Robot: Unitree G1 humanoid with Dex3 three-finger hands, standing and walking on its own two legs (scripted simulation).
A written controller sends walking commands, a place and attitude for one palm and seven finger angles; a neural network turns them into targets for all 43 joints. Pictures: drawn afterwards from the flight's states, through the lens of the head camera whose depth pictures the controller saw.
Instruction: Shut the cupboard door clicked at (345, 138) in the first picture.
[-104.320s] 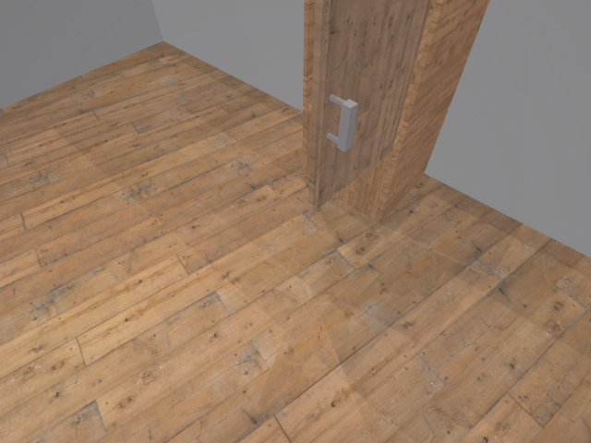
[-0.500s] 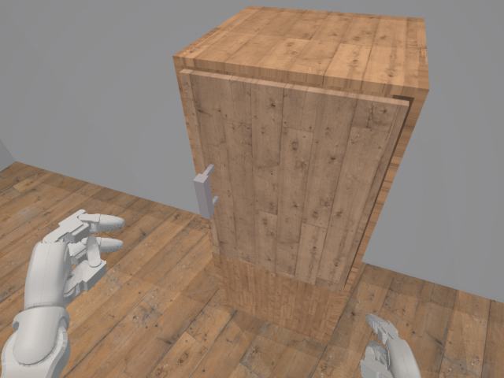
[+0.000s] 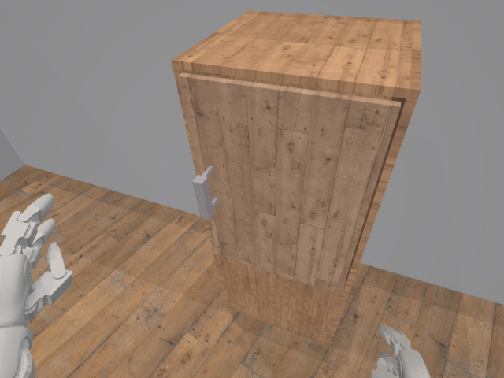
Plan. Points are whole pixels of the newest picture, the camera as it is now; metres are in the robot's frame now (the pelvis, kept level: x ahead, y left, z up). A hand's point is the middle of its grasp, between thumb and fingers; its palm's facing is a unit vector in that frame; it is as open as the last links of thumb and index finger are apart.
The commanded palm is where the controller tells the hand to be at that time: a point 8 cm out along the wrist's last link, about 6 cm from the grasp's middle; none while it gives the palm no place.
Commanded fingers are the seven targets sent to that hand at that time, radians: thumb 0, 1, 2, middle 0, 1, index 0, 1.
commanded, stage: draw the hand back to the body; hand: left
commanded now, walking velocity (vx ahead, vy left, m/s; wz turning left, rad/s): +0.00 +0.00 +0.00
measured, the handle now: (208, 192) +0.53 +0.19 -0.03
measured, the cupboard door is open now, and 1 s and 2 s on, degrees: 0 0 0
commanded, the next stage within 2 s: step back with the hand held close in 0.10 s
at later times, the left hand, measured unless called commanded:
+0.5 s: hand (77, 267) +0.20 +0.25 +0.15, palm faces +0.38 -0.80 -0.47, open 7.4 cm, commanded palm +0.14 +0.30 +0.17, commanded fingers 0.00 0.90 0.90 -0.20 -0.30 -0.20 -0.30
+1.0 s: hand (4, 320) +0.12 +0.29 +0.16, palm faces +0.46 -0.76 -0.46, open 7.4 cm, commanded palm +0.06 +0.32 +0.17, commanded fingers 0.00 0.90 0.90 -0.20 -0.30 -0.20 -0.30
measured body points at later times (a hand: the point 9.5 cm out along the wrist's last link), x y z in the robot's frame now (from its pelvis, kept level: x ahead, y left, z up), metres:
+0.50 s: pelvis +0.00 +0.00 +0.00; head -0.01 -0.03 +0.44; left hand +0.17 +0.29 +0.18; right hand +0.17 -0.25 -0.10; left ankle +0.02 +0.08 -0.74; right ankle -0.02 -0.10 -0.74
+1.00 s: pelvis -0.07 +0.02 -0.02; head -0.08 +0.03 +0.43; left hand +0.09 +0.33 +0.18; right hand +0.10 -0.22 -0.09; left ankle +0.02 +0.08 -0.74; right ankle -0.03 -0.10 -0.74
